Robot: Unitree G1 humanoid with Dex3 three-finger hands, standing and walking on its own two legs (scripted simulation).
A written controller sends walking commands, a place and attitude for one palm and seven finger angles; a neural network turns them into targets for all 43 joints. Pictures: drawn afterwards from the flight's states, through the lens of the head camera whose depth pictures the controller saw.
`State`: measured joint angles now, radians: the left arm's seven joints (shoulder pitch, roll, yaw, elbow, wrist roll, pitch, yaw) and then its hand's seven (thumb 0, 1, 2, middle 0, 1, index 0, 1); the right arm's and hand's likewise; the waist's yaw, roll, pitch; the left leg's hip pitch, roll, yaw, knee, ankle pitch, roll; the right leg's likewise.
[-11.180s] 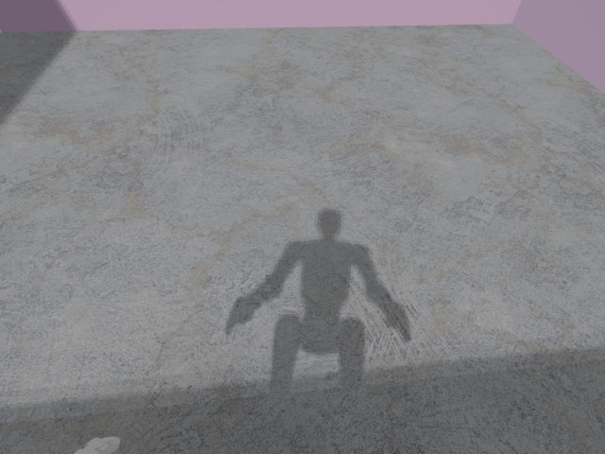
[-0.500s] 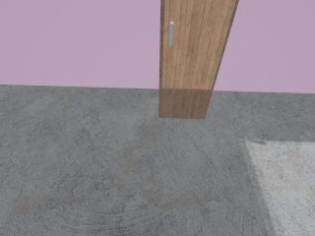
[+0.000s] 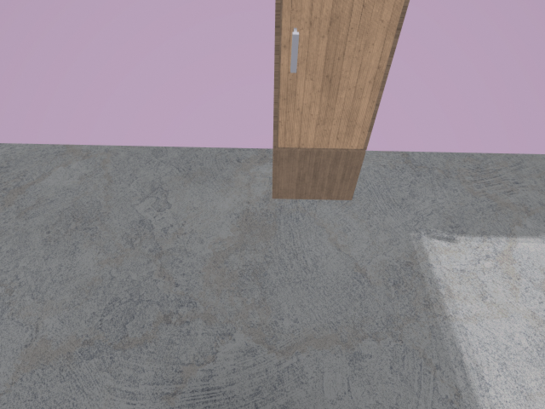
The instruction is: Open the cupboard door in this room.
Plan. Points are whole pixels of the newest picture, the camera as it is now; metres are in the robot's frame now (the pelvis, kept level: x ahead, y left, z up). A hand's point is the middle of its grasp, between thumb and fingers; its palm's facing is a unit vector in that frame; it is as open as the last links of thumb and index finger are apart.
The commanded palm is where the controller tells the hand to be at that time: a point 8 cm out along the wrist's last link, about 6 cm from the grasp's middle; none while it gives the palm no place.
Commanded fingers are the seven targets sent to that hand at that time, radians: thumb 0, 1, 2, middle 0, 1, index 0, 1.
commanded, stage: walk to a spot facing it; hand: left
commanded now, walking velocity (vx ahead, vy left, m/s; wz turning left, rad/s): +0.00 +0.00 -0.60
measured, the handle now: (294, 50) +1.15 +0.00 +0.00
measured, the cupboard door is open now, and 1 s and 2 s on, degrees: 0 0 0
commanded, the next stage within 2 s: none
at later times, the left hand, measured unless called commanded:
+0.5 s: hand out of the picture +0.07 +0.18 -0.18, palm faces -0.14 -0.95 -0.28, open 7.4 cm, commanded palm none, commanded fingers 0.00 0.90 0.90 -0.20 -0.30 -0.20 -0.30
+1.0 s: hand (180, 342) +0.27 +0.20 -0.18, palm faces -0.45 -0.87 -0.20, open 7.4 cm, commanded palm none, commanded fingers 0.00 0.90 0.90 -0.20 -0.30 -0.20 -0.30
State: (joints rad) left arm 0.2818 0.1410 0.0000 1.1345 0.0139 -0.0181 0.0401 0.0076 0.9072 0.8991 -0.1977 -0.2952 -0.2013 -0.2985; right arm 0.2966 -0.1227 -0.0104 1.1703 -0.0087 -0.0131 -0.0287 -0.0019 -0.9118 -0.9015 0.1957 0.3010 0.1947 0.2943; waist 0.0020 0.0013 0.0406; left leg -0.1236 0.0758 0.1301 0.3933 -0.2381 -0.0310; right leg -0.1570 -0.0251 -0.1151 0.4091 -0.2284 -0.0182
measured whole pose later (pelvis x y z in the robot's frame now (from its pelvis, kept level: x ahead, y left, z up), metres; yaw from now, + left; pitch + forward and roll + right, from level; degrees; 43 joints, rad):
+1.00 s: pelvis +0.14 +0.02 +0.00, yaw -31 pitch +0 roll -2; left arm 0.27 0.27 0.09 1.00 0.04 0.03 -0.04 0.01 0.91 0.90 -0.20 -0.30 -0.20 -0.30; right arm 0.17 -0.18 -0.02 0.90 -0.03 -0.06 0.00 0.00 -0.91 -0.90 0.20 0.30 0.20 0.29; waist 0.04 -0.04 0.07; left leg -0.23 0.09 0.16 0.52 -0.29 0.02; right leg -0.47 -0.02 -0.02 1.16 -0.38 0.01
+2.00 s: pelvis +0.36 -0.12 -0.01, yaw -66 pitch +0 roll -2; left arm 0.25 0.29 0.10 0.92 0.03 0.07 -0.02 0.01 0.91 0.90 -0.20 -0.30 -0.20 -0.30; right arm 0.10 -0.19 -0.01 0.84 -0.02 0.01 -0.02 0.00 -0.91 -0.90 0.20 0.30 0.20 0.29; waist 0.07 -0.05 0.08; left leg -0.25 0.07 0.13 0.54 -0.29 0.02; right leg -0.51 0.04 0.03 1.12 -0.44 0.05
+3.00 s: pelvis +0.35 -0.21 +0.00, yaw -84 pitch +1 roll -2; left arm 0.18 0.20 0.03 1.04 0.01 0.04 0.02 0.01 0.91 0.90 -0.20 -0.30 -0.20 -0.30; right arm 0.20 -0.16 -0.02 1.01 -0.02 0.01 -0.01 0.00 -0.92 -0.90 0.20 0.30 0.20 0.29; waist 0.00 -0.02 0.05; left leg -0.27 0.00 -0.01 0.48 -0.23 0.04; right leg -0.32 -0.02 -0.03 0.87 -0.51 0.05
